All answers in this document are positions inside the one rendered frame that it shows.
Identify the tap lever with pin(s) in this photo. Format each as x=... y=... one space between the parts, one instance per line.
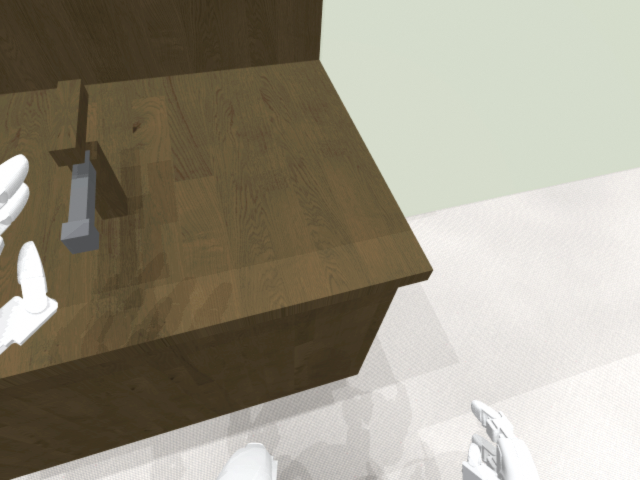
x=79 y=233

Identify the robot left thigh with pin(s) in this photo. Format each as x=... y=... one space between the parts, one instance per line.
x=250 y=463

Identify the right robot hand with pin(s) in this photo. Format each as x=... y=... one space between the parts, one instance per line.
x=509 y=460

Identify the counter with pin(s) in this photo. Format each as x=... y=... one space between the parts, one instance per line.
x=249 y=246

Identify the left robot hand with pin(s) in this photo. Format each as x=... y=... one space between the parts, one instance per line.
x=21 y=318

